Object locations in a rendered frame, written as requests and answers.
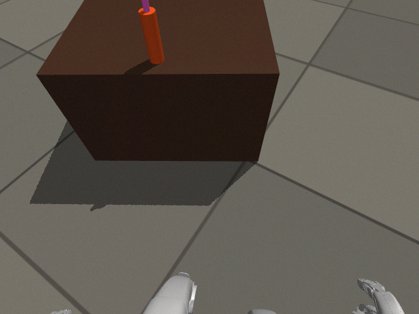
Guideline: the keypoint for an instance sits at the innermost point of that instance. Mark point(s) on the bottle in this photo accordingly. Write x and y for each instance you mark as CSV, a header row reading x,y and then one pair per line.
x,y
151,32

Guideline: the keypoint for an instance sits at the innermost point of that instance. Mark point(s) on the right robot hand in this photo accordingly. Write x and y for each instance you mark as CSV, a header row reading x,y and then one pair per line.
x,y
385,302

